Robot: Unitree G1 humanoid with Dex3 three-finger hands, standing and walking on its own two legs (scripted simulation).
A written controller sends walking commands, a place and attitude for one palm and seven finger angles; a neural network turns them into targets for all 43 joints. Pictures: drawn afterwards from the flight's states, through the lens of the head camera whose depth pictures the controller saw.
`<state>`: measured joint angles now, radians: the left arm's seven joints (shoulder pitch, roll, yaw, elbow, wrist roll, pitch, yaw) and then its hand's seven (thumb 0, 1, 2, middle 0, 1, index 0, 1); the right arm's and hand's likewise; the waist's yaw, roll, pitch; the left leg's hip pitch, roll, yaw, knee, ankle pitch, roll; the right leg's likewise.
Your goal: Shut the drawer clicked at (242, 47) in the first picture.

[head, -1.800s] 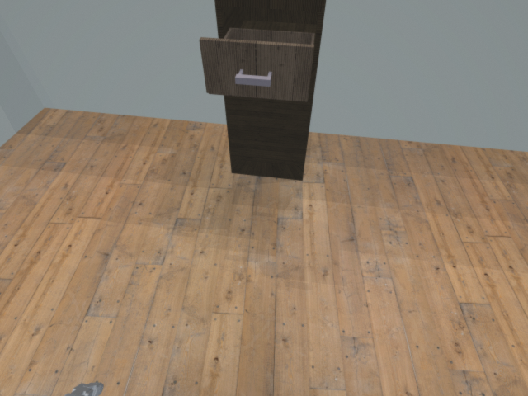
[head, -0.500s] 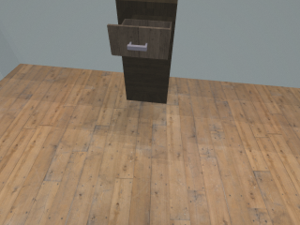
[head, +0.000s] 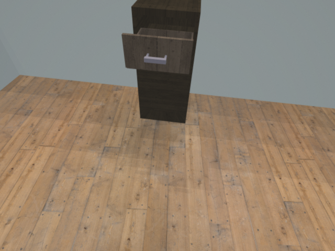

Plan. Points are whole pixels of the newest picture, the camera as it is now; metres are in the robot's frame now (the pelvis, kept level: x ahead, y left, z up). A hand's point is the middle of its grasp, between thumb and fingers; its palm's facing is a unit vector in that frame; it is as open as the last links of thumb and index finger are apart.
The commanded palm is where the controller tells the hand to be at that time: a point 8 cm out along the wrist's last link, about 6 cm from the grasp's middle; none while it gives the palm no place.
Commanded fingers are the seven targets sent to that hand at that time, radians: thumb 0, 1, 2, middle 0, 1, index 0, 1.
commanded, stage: walk to a spot facing it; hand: left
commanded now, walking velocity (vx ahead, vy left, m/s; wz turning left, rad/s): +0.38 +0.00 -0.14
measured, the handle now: (155, 58) +0.99 +0.12 -0.01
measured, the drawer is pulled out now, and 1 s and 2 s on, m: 0.30 0.30 0.30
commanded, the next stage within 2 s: take the last steps up to it in 0.72 s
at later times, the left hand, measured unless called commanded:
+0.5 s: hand (128, 219) +0.26 +0.14 -0.17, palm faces -0.04 -0.97 -0.22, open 7.3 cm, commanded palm none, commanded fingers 0.00 0.90 0.90 -0.20 -0.30 -0.20 -0.30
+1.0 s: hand (116, 215) +0.27 +0.18 -0.18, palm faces +0.10 -0.99 -0.12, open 7.3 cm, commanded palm none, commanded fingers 0.00 0.90 0.90 -0.20 -0.30 -0.20 -0.30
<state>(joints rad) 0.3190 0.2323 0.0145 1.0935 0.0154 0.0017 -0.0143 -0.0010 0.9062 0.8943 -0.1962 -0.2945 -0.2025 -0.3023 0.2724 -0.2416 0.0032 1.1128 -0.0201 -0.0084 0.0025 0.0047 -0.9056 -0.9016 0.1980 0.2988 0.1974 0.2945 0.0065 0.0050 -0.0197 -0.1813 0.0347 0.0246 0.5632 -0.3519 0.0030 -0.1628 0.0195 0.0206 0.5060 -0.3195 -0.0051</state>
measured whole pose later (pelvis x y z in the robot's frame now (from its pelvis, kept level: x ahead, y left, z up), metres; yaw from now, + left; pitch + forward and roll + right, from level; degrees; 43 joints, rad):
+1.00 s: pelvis +0.33 +0.01 +0.00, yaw +0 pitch -2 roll -2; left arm 0.39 0.18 0.06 1.13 0.03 -0.01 0.00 0.00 0.91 0.89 -0.19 -0.29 -0.20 -0.30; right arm 0.17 -0.12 -0.05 0.99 0.00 -0.08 -0.03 -0.02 -0.94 -0.90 0.20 0.30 0.20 0.29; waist 0.04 -0.06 0.06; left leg -0.27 0.02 0.18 0.52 -0.22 0.09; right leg -0.44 -0.09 -0.06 1.16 -0.34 0.00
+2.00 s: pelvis +0.62 -0.05 +0.00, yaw -3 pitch -2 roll -2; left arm 0.41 0.14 0.04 1.14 0.02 -0.05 0.01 -0.01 0.92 0.89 -0.20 -0.29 -0.20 -0.30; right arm 0.09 -0.17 -0.04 1.01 -0.02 -0.03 0.01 0.00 -0.91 -0.90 0.19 0.30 0.19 0.29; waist 0.06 0.00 0.04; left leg -0.35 0.07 0.11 0.58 -0.23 -0.01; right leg -0.05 0.00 -0.16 0.41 -0.32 -0.01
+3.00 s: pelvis +0.61 -0.08 +0.00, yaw -4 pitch -1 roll +0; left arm 0.27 0.18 0.00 1.00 0.01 0.00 0.03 -0.01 0.93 0.89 -0.20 -0.29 -0.20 -0.30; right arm 0.23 -0.17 -0.02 1.07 -0.02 0.02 -0.01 0.01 -0.93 -0.90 0.20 0.30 0.20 0.29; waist -0.02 0.01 0.04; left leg -0.26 0.01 0.08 0.50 -0.23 0.03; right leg -0.22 0.00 -0.04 0.49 -0.25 -0.01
